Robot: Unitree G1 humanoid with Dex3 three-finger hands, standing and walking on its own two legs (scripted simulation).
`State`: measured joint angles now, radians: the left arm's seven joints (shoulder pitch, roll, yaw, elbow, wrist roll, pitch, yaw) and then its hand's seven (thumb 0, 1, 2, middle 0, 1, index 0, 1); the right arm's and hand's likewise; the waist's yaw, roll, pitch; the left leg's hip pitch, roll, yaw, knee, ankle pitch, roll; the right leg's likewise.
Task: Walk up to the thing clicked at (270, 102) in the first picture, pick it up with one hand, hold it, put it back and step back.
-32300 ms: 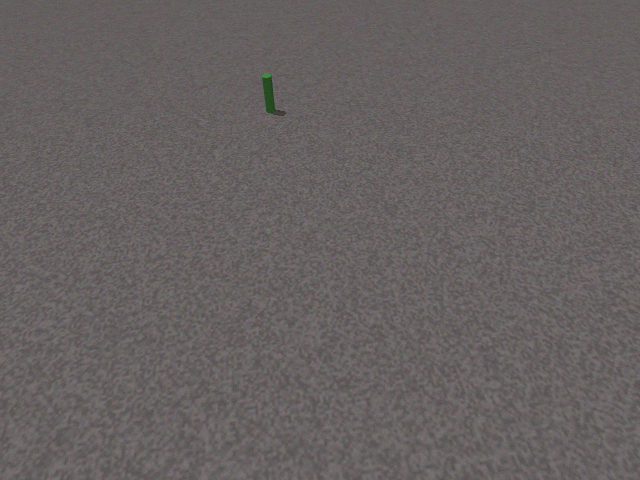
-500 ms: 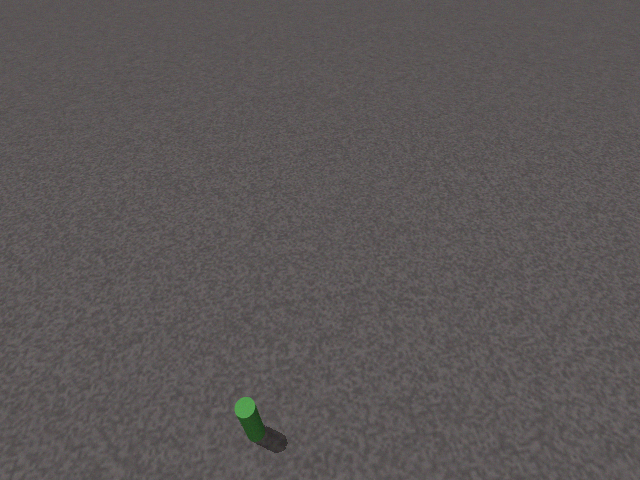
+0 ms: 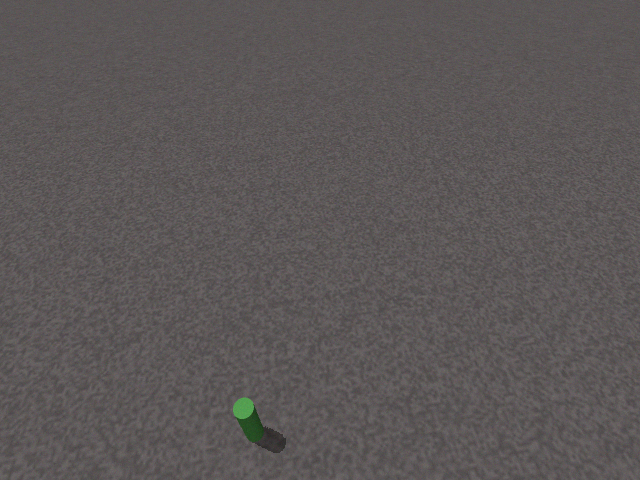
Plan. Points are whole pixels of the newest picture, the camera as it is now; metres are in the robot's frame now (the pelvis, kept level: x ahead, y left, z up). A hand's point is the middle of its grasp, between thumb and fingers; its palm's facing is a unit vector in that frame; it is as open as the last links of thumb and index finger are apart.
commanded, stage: stand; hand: left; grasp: from the side
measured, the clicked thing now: (249, 421) +0.40 +0.21 -0.67
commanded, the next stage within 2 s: step back in 0.04 s
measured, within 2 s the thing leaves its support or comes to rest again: neither
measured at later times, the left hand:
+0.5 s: hand out of the picture +0.08 +0.30 -0.19, palm faces -0.03 -0.92 -0.38, open 7.4 cm
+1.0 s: hand out of the picture -0.08 +0.26 -0.16, palm faces -0.10 -0.91 -0.41, open 7.4 cm
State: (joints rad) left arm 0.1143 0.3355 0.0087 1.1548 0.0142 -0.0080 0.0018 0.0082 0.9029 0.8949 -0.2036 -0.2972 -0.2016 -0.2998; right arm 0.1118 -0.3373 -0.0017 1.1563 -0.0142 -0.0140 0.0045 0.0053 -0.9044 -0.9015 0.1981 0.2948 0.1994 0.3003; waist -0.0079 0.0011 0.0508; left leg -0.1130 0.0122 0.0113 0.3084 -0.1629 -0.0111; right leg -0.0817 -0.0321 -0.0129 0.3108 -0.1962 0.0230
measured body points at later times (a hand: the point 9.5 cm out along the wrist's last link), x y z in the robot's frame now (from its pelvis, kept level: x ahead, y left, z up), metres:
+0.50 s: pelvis -0.07 +0.03 -0.04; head -0.01 +0.05 +0.41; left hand +0.08 +0.34 -0.16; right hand +0.01 -0.30 -0.14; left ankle -0.06 +0.13 -0.75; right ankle -0.03 -0.13 -0.73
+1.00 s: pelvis -0.18 +0.00 -0.02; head -0.13 -0.02 +0.42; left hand -0.07 +0.31 -0.13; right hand -0.10 -0.32 -0.15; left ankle -0.15 +0.14 -0.69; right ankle -0.18 -0.11 -0.75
